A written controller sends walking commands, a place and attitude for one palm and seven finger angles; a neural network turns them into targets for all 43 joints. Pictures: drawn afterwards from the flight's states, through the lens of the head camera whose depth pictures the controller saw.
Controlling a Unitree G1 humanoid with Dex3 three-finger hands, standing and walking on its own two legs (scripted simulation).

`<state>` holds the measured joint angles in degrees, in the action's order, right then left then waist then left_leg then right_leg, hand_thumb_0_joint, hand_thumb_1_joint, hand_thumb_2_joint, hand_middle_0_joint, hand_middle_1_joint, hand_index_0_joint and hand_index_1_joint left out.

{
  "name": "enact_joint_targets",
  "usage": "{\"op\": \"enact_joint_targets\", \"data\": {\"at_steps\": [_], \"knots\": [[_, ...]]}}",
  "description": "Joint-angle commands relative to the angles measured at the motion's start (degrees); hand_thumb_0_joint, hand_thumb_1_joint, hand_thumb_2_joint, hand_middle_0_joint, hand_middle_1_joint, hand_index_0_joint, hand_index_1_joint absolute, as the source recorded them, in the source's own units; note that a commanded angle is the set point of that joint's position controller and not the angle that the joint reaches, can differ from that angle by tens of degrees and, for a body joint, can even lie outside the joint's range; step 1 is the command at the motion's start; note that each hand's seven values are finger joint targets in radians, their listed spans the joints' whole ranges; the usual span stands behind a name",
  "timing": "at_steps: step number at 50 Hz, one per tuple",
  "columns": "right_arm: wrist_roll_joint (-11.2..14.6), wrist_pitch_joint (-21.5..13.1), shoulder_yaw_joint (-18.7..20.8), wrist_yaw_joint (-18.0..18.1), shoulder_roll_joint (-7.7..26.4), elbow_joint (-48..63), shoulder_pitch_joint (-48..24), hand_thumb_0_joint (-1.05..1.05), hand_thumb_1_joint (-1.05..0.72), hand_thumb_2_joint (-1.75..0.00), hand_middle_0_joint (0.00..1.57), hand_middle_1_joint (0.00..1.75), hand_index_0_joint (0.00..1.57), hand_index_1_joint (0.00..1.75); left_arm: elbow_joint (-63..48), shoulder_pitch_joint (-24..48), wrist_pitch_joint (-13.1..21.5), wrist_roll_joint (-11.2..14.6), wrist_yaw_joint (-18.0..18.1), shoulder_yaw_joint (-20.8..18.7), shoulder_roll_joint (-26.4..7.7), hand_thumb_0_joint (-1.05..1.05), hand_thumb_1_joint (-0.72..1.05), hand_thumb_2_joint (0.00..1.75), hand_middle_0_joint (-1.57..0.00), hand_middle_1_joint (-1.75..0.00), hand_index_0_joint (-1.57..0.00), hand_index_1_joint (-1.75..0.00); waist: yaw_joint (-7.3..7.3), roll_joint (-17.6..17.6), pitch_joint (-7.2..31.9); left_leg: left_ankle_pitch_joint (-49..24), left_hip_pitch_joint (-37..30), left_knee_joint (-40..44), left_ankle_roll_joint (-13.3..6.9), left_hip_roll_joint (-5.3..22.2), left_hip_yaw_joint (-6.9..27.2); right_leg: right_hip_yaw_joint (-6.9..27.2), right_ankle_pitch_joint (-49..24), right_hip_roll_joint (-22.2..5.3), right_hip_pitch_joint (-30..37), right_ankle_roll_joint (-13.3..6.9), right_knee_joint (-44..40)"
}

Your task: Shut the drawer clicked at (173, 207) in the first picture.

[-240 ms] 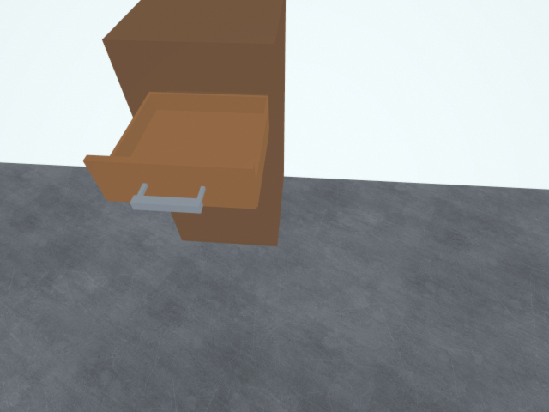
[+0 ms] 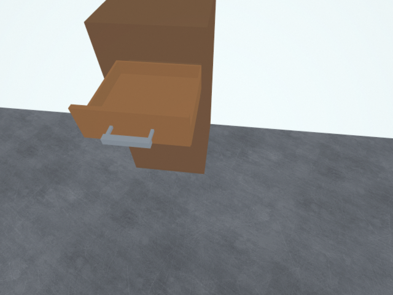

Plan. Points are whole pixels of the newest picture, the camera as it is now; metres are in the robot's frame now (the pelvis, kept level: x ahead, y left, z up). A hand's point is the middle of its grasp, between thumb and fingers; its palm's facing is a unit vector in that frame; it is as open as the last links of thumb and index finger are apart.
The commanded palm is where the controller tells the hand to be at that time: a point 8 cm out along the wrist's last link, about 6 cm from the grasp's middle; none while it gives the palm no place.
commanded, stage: turn or walk to find it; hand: left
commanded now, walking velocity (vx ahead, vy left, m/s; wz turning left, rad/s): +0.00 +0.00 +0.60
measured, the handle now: (128, 135) +0.58 +0.25 -0.09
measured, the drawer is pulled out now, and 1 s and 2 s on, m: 0.30 0.30 0.30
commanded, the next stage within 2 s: stand and wait in 0.22 s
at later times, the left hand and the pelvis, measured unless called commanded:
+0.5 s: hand out of the picture +0.01 +0.22 -0.17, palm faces +0.24 -0.93 -0.29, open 7.4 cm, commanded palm none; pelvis +0.00 +0.01 -0.01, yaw +12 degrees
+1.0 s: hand out of the picture +0.03 +0.19 -0.17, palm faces +0.22 -0.94 -0.24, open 7.4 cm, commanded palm none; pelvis +0.02 -0.01 +0.00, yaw +12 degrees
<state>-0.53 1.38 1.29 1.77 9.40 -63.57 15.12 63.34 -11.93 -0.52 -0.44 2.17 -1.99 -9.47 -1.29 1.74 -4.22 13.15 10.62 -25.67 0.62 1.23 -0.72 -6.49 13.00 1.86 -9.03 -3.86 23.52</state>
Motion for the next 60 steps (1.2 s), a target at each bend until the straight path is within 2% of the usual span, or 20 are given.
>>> {"op": "enact_joint_targets", "data": {"at_steps": [1,4,7,8,9,10,12,13,16,19,21,22,23,24,25,27,28,30,32,60], "knots": [[-0.05,0.92,2.31,-0.02,4.02,3.63,2.0,0.0,-0.9,-0.9,0.2,0.3,0.2,0.3,-3.58,-3.62,0.12,-0.88,0.55,-3.1,-10.02,0.0,0.9,0.9,-0.2,-0.3,-0.2,-0.3,1.69,-9.19,0.11,12.6,8.73,-17.64,-0.13,1.28,0.14,13.22,-6.83,-20.6,0.33,-7.09,-8.81],[0.44,0.83,2.68,-0.38,2.96,5.33,1.67,0.0,-0.9,-0.9,0.2,0.3,0.2,0.3,-5.53,-1.42,0.28,-1.34,0.58,-4.01,-10.48,0.0,0.9,0.9,-0.2,-0.3,-0.2,-0.3,0.92,-7.82,0.28,16.66,10.11,-18.69,0.14,3.35,0.31,9.98,-18.73,-23.05,1.89,-8.45,-4.9],[0.07,0.67,2.58,-0.64,2.73,5.36,4.46,0.0,-0.9,-0.9,0.2,0.3,0.2,0.3,-6.7,-0.63,-0.05,-0.82,0.06,-4.38,-10.66,0.0,0.9,0.9,-0.2,-0.3,-0.2,-0.3,-0.67,-4.64,0.62,3.92,1.44,-5.02,0.13,3.3,-1.06,4.72,-12.73,-20.53,-4.18,-3.22,2.22],[-0.3,0.29,3.06,-0.77,5.06,5.24,6.15,0.0,-0.9,-0.9,0.2,0.3,0.2,0.3,-7.6,-0.72,-0.67,-0.75,-0.15,-4.19,-8.43,0.0,0.9,0.9,-0.2,-0.3,-0.2,-0.3,-1.06,6.68,-0.51,-4.55,-1.28,3.37,-2.61,8.3,8.79,0.33,-0.31,-14.24,-11.42,1.11,10.27],[-1.33,0.17,3.95,-0.38,9.96,5.75,8.08,0.0,-0.9,-0.9,0.2,0.3,0.2,0.3,-9.76,0.48,-1.16,-0.24,-0.42,-3.56,-6.36,0.0,0.9,0.9,-0.2,-0.3,-0.2,-0.3,-2.03,18.27,-1.63,-14.25,-0.42,9.24,-9.1,18.65,25.33,-2.16,17.9,-6.68,-18.08,5.64,20.91],[-1.96,0.42,4.28,-0.04,11.26,5.88,9.0,0.0,-0.9,-0.9,0.2,0.3,0.2,0.3,-11.09,3.34,-1.49,-0.82,-0.17,-3.55,-6.91,0.0,0.9,0.9,-0.2,-0.3,-0.2,-0.3,-3.45,12.23,-0.94,-3.43,4.54,13.14,-12.43,20.21,27.86,3.77,22.38,-4.84,-16.53,4.55,30.52],[-1.57,-0.45,3.74,0.57,10.07,7.4,4.86,0.0,-0.9,-0.9,0.2,0.3,0.2,0.3,-11.11,3.6,-1.56,-1.05,-0.67,-3.94,-6.7,0.0,0.9,0.9,-0.2,-0.3,-0.2,-0.3,-0.68,10.25,0.03,1.38,4.49,12.96,-10.48,16.3,24.79,8.18,14.7,-5.34,-20.13,4.73,36.73],[-1.31,-1.02,3.26,0.81,8.58,8.13,3.11,0.0,-0.9,-0.9,0.2,0.3,0.2,0.3,-10.59,2.49,-1.19,-0.97,-0.93,-3.75,-6.64,0.0,0.9,0.9,-0.2,-0.3,-0.2,-0.3,0.56,6.97,1.72,-2.53,2.38,11.93,-10.14,14.85,22.0,8.51,11.98,-5.44,-20.3,4.96,36.62],[-1.24,-1.56,3.1,1.09,8.97,7.94,2.54,0.0,-0.9,-0.9,0.2,0.3,0.2,0.3,-9.96,1.45,-0.8,-0.64,-1.13,-2.74,-5.03,0.0,0.9,0.9,-0.2,-0.3,-0.2,-0.3,0.57,4.68,5.02,-14.58,-2.8,9.32,-10.15,12.61,16.52,6.7,12.34,-4.77,-17.02,5.82,28.5],[-1.23,-1.13,3.29,0.89,9.1,7.73,2.12,0.0,-0.9,-0.9,0.2,0.3,0.2,0.3,-9.32,0.34,-0.73,-0.49,-0.91,-2.06,-4.55,0.0,0.9,0.9,-0.2,-0.3,-0.2,-0.3,0.21,6.29,4.73,-13.77,-0.6,8.9,-9.31,11.43,14.16,4.69,12.83,-3.45,-10.43,5.28,18.1],[-0.77,-0.95,3.19,0.71,8.92,7.88,0.45,0.0,-0.9,-0.9,0.2,0.3,0.2,0.3,-7.7,-3.47,-0.53,-0.51,-0.7,-1.95,-4.75,0.0,0.9,0.9,-0.2,-0.3,-0.2,-0.3,1.89,4.91,4.62,-10.08,3.16,6.44,-7.18,9.16,11.44,3.8,5.09,-2.74,-3.11,5.03,7.5],[-0.29,-0.89,3.1,0.56,7.79,7.98,0.14,0.0,-0.9,-0.9,0.2,0.3,0.2,0.3,-6.94,-5.1,-0.15,-0.68,-0.42,-1.93,-5.89,0.0,0.9,0.9,-0.2,-0.3,-0.2,-0.3,2.51,0.85,4.67,-5.17,5.18,3.32,-4.84,6.09,9.75,5.83,0.12,-3.66,0.54,4.71,-0.45],[0.34,-0.77,2.88,0.18,5.65,8.37,0.17,0.0,-0.9,-0.9,0.2,0.3,0.2,0.3,-6.72,-5.54,0.37,-1.0,-0.04,-2.24,-9.25,0.0,0.9,0.9,-0.2,-0.3,-0.2,-0.3,2.21,-5.86,3.5,1.87,8.81,-1.14,-1.81,1.28,5.8,15.14,0.56,-10.08,1.38,2.22,-5.73],[0.33,-0.46,2.44,-0.34,3.89,8.7,0.33,0.0,-0.9,-0.9,0.2,0.3,0.2,0.3,-6.81,-3.75,0.42,-0.94,-0.18,-2.37,-12.13,0.0,0.9,0.9,-0.2,-0.3,-0.2,-0.3,0.95,-10.31,1.64,6.96,6.81,-3.8,-0.08,-1.67,2.51,20.09,4.11,-17.35,-3.78,-1.55,-9.09],[-0.1,-0.32,2.44,-0.94,3.98,8.07,1.46,0.0,-0.9,-0.9,0.2,0.3,0.2,0.3,-7.49,-0.7,0.03,-1.18,-0.56,-2.04,-13.28,0.0,0.9,0.9,-0.2,-0.3,-0.2,-0.3,-0.37,-6.28,1.67,5.88,0.7,-3.6,-0.13,-2.05,2.24,19.38,10.05,-17.49,-9.85,-2.16,-8.14],[-0.25,-0.08,2.45,-0.67,4.9,6.91,0.78,0.0,-0.9,-0.9,0.2,0.3,0.2,0.3,-6.95,1.41,0.6,-0.69,-0.45,-1.66,-11.17,0.0,0.9,0.9,-0.2,-0.3,-0.2,-0.3,-0.4,-14.38,0.74,0.5,-0.48,-4.44,-0.35,-1.24,2.64,16.7,5.37,-12.19,-10.62,-1.27,-7.51],[-0.13,-0.29,2.58,-0.55,5.38,6.38,0.85,0.0,-0.9,-0.9,0.2,0.3,0.2,0.3,-6.53,1.52,0.64,-0.68,-0.36,-1.58,-10.51,0.0,0.9,0.9,-0.2,-0.3,-0.2,-0.3,-0.63,-13.59,0.97,-2.08,-1.63,-2.96,-0.27,-0.38,2.79,15.2,1.68,-11.1,-10.16,-0.83,-6.11],[-0.08,-1.08,2.13,-0.38,6.19,5.04,0.44,0.0,-0.9,-0.9,0.2,0.3,0.2,0.3,-5.66,1.05,0.76,-0.31,-0.27,-1.43,-9.8,0.0,0.9,0.9,-0.2,-0.3,-0.2,-0.3,-0.56,-5.18,2.13,-9.22,-3.37,0.25,-0.49,1.96,4.18,12.89,-4.56,-8.86,-7.67,0.78,-2.68],[0.0,-1.62,1.93,-0.09,7.23,4.48,-0.8,0.0,-0.9,-0.9,0.2,0.3,0.2,0.3,-4.53,-0.18,0.78,-0.17,-0.25,-1.44,-9.54,0.0,0.9,0.9,-0.2,-0.3,-0.2,-0.3,0.41,-0.53,3.41,-12.04,-2.43,2.41,-0.97,4.02,5.78,11.05,-6.95,-7.25,-3.5,1.94,-1.18],[-0.27,-2.11,2.26,0.22,12.51,2.24,-4.22,0.0,-0.9,-0.9,0.2,0.3,0.2,0.3,-3.28,4.74,1.82,0.03,-0.82,-2.24,-14.8,0.0,0.9,0.9,-0.2,-0.3,-0.2,-0.3,0.83,-2.3,2.96,-10.48,-3.62,6.15,-0.32,4.66,4.46,11.64,-10.91,-7.36,2.28,1.21,-6.06]]}}
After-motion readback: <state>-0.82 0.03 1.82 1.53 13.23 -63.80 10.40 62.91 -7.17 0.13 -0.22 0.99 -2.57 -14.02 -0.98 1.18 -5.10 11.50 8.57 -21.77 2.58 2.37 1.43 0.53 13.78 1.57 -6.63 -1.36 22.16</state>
